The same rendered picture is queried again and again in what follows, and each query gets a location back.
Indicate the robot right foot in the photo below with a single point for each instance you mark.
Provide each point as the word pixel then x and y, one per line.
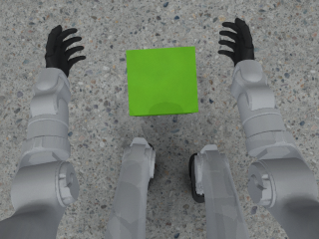
pixel 198 197

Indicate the robot right upper arm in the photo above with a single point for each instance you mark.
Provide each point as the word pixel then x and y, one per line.
pixel 287 189

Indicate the left robot forearm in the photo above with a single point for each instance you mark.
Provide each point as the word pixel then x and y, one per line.
pixel 48 121

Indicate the left robot shin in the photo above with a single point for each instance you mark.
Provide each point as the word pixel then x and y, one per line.
pixel 136 140

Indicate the right robot hand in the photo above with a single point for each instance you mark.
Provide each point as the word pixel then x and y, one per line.
pixel 243 48

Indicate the left robot hand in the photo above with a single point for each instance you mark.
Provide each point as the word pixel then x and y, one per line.
pixel 56 54

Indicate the robot left upper arm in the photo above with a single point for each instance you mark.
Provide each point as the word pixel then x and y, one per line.
pixel 41 194

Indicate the right robot forearm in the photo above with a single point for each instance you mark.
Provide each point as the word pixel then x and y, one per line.
pixel 266 135

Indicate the carton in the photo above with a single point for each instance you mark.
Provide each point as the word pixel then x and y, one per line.
pixel 162 81

